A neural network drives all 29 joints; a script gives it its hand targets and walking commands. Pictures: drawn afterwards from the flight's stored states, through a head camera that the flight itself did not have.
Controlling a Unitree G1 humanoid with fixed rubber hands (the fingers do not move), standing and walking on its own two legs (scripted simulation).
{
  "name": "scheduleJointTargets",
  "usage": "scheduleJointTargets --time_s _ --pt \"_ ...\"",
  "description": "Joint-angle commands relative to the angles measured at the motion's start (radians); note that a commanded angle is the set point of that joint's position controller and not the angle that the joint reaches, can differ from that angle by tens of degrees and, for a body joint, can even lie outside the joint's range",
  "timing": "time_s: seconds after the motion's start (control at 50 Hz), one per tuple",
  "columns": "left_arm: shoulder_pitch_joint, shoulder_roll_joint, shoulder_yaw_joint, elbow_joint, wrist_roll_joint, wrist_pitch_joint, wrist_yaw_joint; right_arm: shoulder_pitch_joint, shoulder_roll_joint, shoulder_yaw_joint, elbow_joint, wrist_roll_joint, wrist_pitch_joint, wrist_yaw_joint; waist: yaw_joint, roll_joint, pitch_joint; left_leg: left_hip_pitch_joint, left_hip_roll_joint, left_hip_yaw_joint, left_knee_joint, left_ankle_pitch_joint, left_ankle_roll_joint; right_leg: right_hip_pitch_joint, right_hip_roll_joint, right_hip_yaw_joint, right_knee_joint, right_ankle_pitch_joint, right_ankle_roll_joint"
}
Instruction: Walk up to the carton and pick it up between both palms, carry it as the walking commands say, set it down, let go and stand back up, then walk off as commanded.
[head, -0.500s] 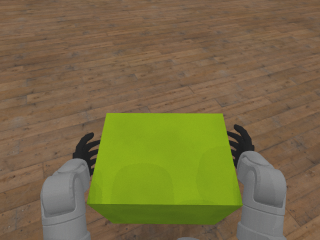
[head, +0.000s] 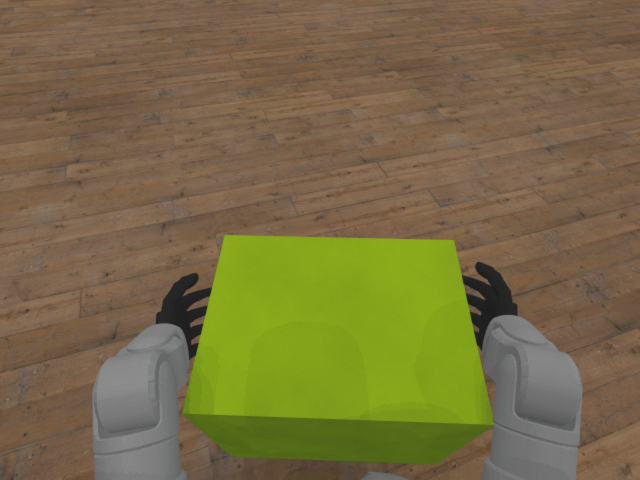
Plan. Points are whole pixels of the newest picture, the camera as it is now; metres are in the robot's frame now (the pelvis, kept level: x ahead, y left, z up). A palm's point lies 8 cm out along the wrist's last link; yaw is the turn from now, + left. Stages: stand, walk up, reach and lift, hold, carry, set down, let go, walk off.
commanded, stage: carry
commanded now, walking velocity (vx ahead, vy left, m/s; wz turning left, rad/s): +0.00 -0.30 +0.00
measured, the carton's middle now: (335, 355) +0.26 -0.02 +0.01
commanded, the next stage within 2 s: none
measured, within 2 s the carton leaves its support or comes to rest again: neither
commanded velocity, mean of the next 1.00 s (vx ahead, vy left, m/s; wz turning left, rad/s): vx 0.00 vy -0.26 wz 0.00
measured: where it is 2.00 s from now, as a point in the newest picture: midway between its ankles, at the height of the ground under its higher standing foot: outside the picture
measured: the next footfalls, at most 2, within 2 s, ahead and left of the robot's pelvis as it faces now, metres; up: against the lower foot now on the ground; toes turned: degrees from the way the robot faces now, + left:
right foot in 0.32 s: +0.04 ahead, -0.27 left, +0.00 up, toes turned -9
left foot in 0.62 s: -0.06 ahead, -0.11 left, +0.00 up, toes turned +7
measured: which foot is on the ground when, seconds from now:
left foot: down 0.00-0.34, up 0.36-0.60, down 0.62-0.94, up 0.96-1.00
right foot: down 0.00-0.00, up 0.02-0.30, down 0.32-0.64, up 0.66-0.92, down 0.94-1.00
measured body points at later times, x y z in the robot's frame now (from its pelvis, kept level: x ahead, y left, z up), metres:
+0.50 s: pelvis -0.07 -0.16 +0.01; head -0.07 -0.18 +0.45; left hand +0.20 -0.02 +0.07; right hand +0.17 -0.39 +0.06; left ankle -0.09 -0.04 -0.65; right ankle +0.00 -0.27 -0.71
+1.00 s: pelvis -0.13 -0.32 +0.00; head -0.13 -0.31 +0.45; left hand +0.14 -0.18 +0.06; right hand +0.11 -0.54 +0.08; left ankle -0.12 -0.14 -0.69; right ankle -0.09 -0.45 -0.71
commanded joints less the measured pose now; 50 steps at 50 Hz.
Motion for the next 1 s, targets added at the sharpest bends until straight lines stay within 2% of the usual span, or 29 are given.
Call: scheduleJointTargets --time_s 0.0,0.02,0.06,0.1,0.14,0.22,0.26,0.28,0.3,0.32,0.36,0.42,0.48,0.52,0.56,0.58,0.6,0.62,0.64,0.66,0.68,0.78,0.84,0.86,0.88,0.9,0.92,0.94,0.98 --pt "-0.580 -0.798 -0.805 -0.288 -0.423 -0.059 -0.154 -0.426 0.823 0.830 -0.135 0.478 -0.001 0.236 0.018 0.166 -0.421 0.465 0.538 -0.466 -0.317 0.680 0.292 -0.305 -0.023 0.346 0.564 -0.246 0.077" --pt "-0.586 -0.781 -0.811 -0.303 -0.435 -0.061 -0.160 -0.385 0.841 0.829 -0.097 0.464 0.005 0.236 0.017 0.082 -0.350 0.397 0.445 -0.350 -0.324 0.567 0.236 -0.281 -0.034 0.314 0.553 -0.175 0.077" --pt "-0.528 -0.783 -0.808 -0.262 -0.432 -0.058 -0.163 -0.413 0.826 0.833 -0.111 0.451 0.007 0.230 0.021 0.068 -0.309 0.389 0.363 -0.250 -0.306 0.567 0.169 -0.295 -0.042 0.276 0.490 -0.108 0.089" --pt "-0.518 -0.781 -0.818 -0.263 -0.420 -0.049 -0.151 -0.425 0.795 0.823 -0.145 0.450 0.006 0.232 0.021 0.205 -0.288 0.388 0.349 -0.216 -0.300 0.691 0.159 -0.278 -0.013 0.218 0.436 -0.137 0.109" --pt "-0.480 -0.756 -0.813 -0.247 -0.405 -0.039 -0.151 -0.392 0.766 0.813 -0.115 0.431 0.013 0.233 0.027 0.263 -0.292 0.344 0.351 -0.192 -0.286 0.770 0.148 -0.186 -0.024 0.181 0.347 -0.169 0.124" --pt "-0.483 -0.708 -0.796 -0.262 -0.390 -0.028 -0.151 -0.360 0.765 0.814 -0.057 0.426 0.026 0.240 0.037 0.417 -0.277 0.148 0.326 -0.092 -0.282 0.545 0.056 0.090 -0.024 0.109 -0.007 -0.103 0.115" --pt "-0.458 -0.718 -0.777 -0.234 -0.381 -0.021 -0.159 -0.350 0.767 0.830 -0.055 0.421 0.026 0.236 0.045 0.319 -0.311 0.040 0.267 -0.029 -0.127 0.292 0.008 0.277 -0.019 0.150 -0.217 -0.041 0.079" --pt "-0.451 -0.720 -0.770 -0.237 -0.383 -0.026 -0.162 -0.345 0.763 0.842 -0.082 0.417 0.021 0.231 0.044 -0.014 -0.311 -0.125 0.142 0.078 0.076 -0.077 -0.037 0.369 -0.178 0.346 -0.372 0.050 0.044" --pt "-0.456 -0.733 -0.757 -0.232 -0.387 -0.032 -0.171 -0.404 0.766 0.863 -0.111 0.435 0.019 0.231 0.035 -0.290 -0.294 -0.211 0.037 0.065 0.333 -0.312 -0.065 0.306 -0.328 0.499 -0.346 0.229 -0.045" --pt "-0.425 -0.742 -0.742 -0.198 -0.377 -0.032 -0.177 -0.422 0.788 0.893 -0.090 0.433 0.019 0.227 0.042 -0.358 -0.235 -0.225 0.051 -0.007 0.501 -0.329 -0.037 0.201 -0.315 0.444 -0.360 0.095 -0.080" --pt "-0.453 -0.782 -0.728 -0.178 -0.373 -0.035 -0.179 -0.580 0.810 0.907 -0.174 0.478 0.016 0.232 0.050 -0.252 -0.186 -0.194 0.042 -0.028 0.562 -0.215 -0.027 0.129 -0.239 0.399 -0.370 -0.032 -0.094" --pt "-0.441 -0.784 -0.720 -0.226 -0.382 -0.053 -0.175 -0.525 0.820 0.918 -0.194 0.492 0.015 0.219 0.046 -0.238 -0.294 -0.161 0.050 0.025 0.371 -0.158 -0.003 0.267 -0.216 0.331 -0.280 0.252 -0.109" --pt "-0.421 -0.791 -0.722 -0.209 -0.387 -0.064 -0.176 -0.532 0.797 0.925 -0.226 0.497 0.013 0.214 0.051 -0.328 -0.334 -0.096 0.020 0.043 0.177 -0.160 0.009 0.312 -0.206 0.371 -0.259 0.256 -0.133" --pt "-0.391 -0.766 -0.737 -0.222 -0.382 -0.058 -0.166 -0.420 0.763 0.887 -0.171 0.469 0.025 0.217 0.054 -0.277 -0.369 0.025 -0.008 0.057 0.024 -0.135 0.024 0.274 -0.213 0.391 -0.253 0.347 -0.149" --pt "-0.406 -0.747 -0.760 -0.241 -0.389 -0.058 -0.158 -0.379 0.781 0.868 -0.143 0.467 0.022 0.225 0.025 -0.174 -0.414 0.307 0.033 0.033 -0.320 0.119 0.049 0.127 -0.184 0.306 -0.186 0.312 -0.071" --pt "-0.455 -0.745 -0.781 -0.279 -0.396 -0.057 -0.151 -0.375 0.791 0.862 -0.143 0.459 0.019 0.234 0.005 0.059 -0.425 0.514 0.221 -0.202 -0.415 0.129 0.099 -0.077 -0.090 0.233 -0.026 0.179 0.016" --pt "-0.485 -0.743 -0.795 -0.318 -0.401 -0.057 -0.157 -0.359 0.781 0.848 -0.131 0.445 0.009 0.239 0.019 0.435 -0.372 0.577 0.563 -0.531 -0.422 0.478 0.200 -0.325 0.018 0.130 0.230 -0.257 0.106" --pt "-0.558 -0.763 -0.798 -0.339 -0.398 -0.062 -0.153 -0.384 0.821 0.845 -0.128 0.470 0.004 0.241 0.033 0.336 -0.356 0.495 0.601 -0.541 -0.410 0.567 0.285 -0.326 -0.003 0.252 0.442 -0.260 0.103" --pt "-0.591 -0.754 -0.824 -0.357 -0.420 -0.060 -0.157 -0.371 0.832 0.834 -0.106 0.472 -0.003 0.244 0.016 0.220 -0.341 0.413 0.514 -0.428 -0.350 0.565 0.293 -0.282 -0.027 0.321 0.508 -0.242 0.081" --pt "-0.562 -0.751 -0.822 -0.316 -0.420 -0.059 -0.162 -0.374 0.826 0.834 -0.100 0.457 -0.001 0.240 0.017 0.116 -0.268 0.343 0.424 -0.308 -0.367 0.515 0.239 -0.246 -0.032 0.292 0.525 -0.172 0.081" --pt "-0.551 -0.759 -0.819 -0.310 -0.424 -0.057 -0.168 -0.436 0.837 0.849 -0.143 0.467 -0.004 0.236 0.020 0.089 -0.264 0.324 0.383 -0.261 -0.354 0.486 0.198 -0.250 -0.041 0.289 0.519 -0.123 0.087" --pt "-0.463 -0.720 -0.798 -0.236 -0.400 -0.031 -0.159 -0.350 0.769 0.820 -0.068 0.419 0.021 0.228 0.031 0.278 -0.254 0.284 0.320 -0.111 -0.292 0.682 0.127 -0.081 -0.013 0.137 0.210 -0.163 0.113" --pt "-0.481 -0.692 -0.793 -0.263 -0.393 -0.028 -0.162 -0.349 0.764 0.836 -0.042 0.421 0.021 0.234 0.046 0.388 -0.249 0.149 0.315 -0.065 -0.252 0.493 0.056 0.125 -0.010 0.101 -0.093 -0.072 0.096" --pt "-0.438 -0.694 -0.774 -0.227 -0.380 -0.024 -0.160 -0.340 0.759 0.844 -0.048 0.422 0.024 0.234 0.049 0.298 -0.244 0.120 0.256 -0.019 -0.173 0.378 0.024 0.208 0.011 0.095 -0.220 -0.041 0.093" --pt "-0.479 -0.708 -0.786 -0.252 -0.398 -0.028 -0.167 -0.303 0.748 0.844 -0.046 0.406 0.022 0.230 0.046 0.130 -0.265 0.006 0.204 0.037 -0.054 0.139 -0.015 0.320 -0.088 0.240 -0.310 0.094 0.063" --pt "-0.482 -0.715 -0.777 -0.242 -0.403 -0.034 -0.173 -0.371 0.762 0.855 -0.091 0.422 0.016 0.229 0.039 -0.231 -0.286 -0.196 0.055 0.076 0.169 -0.247 -0.066 0.397 -0.306 0.532 -0.328 0.338 -0.012" --pt "-0.436 -0.724 -0.770 -0.231 -0.389 -0.038 -0.171 -0.392 0.767 0.887 -0.098 0.439 0.013 0.232 0.043 -0.289 -0.262 -0.169 0.062 -0.001 0.409 -0.353 -0.056 0.269 -0.343 0.515 -0.321 0.284 -0.083" --pt "-0.460 -0.746 -0.764 -0.223 -0.395 -0.036 -0.173 -0.434 0.791 0.890 -0.103 0.441 0.011 0.231 0.042 -0.252 -0.271 -0.194 0.050 -0.017 0.463 -0.308 -0.044 0.273 -0.315 0.465 -0.332 0.216 -0.096" --pt "-0.476 -0.757 -0.765 -0.267 -0.397 -0.053 -0.171 -0.492 0.811 0.916 -0.180 0.481 0.003 0.232 0.045 -0.184 -0.247 -0.190 0.048 -0.022 0.454 -0.233 -0.031 0.272 -0.245 0.390 -0.273 0.378 -0.090"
